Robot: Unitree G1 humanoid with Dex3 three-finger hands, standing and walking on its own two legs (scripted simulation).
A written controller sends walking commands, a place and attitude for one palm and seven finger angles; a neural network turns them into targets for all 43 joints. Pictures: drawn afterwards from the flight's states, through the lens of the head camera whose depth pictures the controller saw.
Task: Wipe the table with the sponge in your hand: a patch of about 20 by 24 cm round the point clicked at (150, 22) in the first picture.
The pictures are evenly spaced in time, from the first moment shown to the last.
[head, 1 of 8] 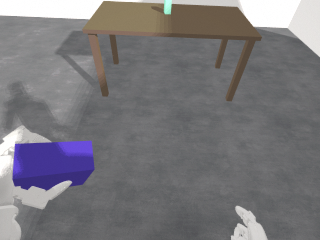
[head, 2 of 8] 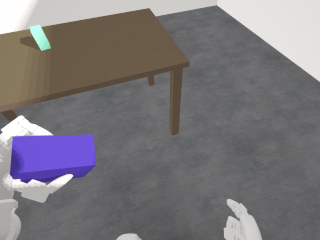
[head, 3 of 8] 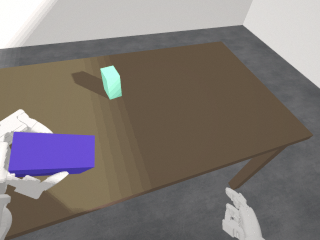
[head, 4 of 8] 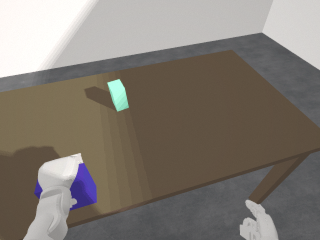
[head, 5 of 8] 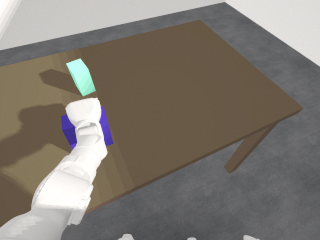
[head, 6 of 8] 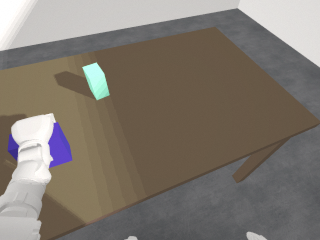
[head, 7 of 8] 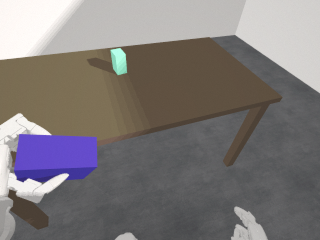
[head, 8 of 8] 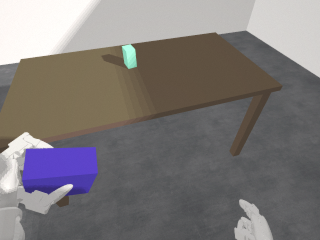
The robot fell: no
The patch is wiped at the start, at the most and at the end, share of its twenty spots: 0.00 1.00 1.00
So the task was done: yes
